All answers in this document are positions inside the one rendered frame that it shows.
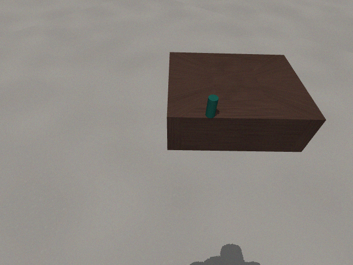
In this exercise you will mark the can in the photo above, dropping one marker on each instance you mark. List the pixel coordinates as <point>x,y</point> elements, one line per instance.
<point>211,106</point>

